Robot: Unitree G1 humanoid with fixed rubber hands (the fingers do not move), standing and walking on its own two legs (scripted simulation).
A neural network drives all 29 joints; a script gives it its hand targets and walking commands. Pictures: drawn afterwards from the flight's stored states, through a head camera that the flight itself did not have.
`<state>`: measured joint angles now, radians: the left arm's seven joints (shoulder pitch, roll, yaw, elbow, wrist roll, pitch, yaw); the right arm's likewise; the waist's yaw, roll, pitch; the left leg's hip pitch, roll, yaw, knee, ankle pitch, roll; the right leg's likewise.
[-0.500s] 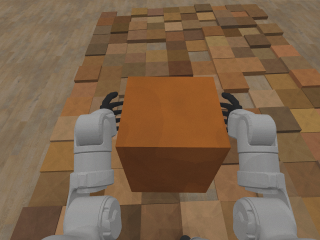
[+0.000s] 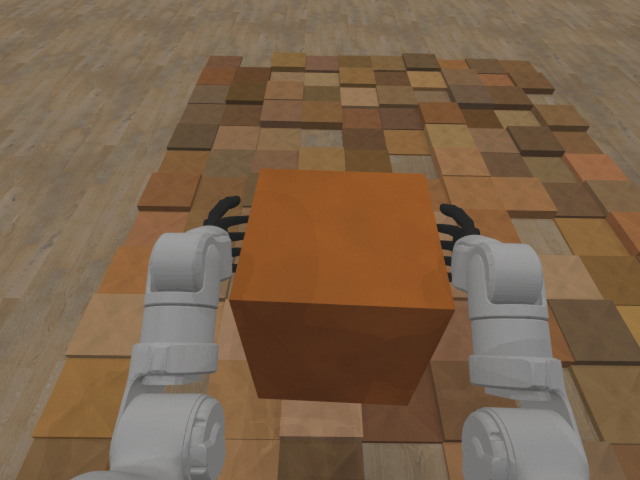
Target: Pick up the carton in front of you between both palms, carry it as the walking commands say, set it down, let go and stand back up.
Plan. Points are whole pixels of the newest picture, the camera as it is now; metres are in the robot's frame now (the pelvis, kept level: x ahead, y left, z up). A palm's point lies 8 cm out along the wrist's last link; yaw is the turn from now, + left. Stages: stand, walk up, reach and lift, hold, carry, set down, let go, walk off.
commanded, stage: carry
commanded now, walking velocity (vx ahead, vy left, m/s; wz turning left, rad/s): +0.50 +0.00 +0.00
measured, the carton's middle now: (337, 292) +0.35 +0.00 +0.04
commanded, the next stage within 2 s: none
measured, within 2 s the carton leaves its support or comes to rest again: neither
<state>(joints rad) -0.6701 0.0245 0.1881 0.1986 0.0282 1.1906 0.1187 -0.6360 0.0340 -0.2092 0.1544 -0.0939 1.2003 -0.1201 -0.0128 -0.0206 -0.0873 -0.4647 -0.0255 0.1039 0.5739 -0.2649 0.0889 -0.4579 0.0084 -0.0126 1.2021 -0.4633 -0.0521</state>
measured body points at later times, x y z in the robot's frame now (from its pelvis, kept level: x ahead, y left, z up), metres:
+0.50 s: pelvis +0.29 -0.06 +0.00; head +0.32 -0.07 +0.45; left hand +0.68 +0.10 +0.16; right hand +0.69 -0.20 +0.15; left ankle +0.17 +0.06 -0.62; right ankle +0.34 -0.15 -0.73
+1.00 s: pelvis +0.60 -0.06 +0.04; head +0.67 -0.07 +0.49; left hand +1.02 +0.04 +0.19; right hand +0.97 -0.26 +0.18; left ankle +0.57 +0.04 -0.68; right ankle +0.67 -0.18 -0.65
